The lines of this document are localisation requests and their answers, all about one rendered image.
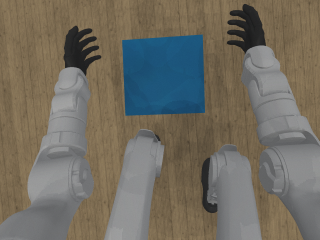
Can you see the right robot upper arm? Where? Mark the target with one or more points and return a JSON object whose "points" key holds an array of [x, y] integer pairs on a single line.
{"points": [[292, 172]]}

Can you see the right robot forearm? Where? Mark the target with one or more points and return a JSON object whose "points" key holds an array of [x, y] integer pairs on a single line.
{"points": [[278, 118]]}

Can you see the left robot hand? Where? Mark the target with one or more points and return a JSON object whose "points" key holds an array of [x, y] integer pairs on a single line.
{"points": [[74, 56]]}

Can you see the right robot hand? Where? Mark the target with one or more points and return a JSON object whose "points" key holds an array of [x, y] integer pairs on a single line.
{"points": [[253, 35]]}

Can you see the robot right foot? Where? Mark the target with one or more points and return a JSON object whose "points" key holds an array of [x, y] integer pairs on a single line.
{"points": [[209, 207]]}

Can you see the left robot upper arm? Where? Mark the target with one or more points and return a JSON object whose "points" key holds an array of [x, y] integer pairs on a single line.
{"points": [[56, 189]]}

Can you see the left robot forearm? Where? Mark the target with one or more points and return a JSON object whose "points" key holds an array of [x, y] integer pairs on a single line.
{"points": [[68, 118]]}

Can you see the robot left shin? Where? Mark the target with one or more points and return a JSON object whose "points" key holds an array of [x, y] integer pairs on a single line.
{"points": [[131, 143]]}

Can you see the carton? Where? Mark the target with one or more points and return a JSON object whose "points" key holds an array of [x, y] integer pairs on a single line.
{"points": [[164, 75]]}

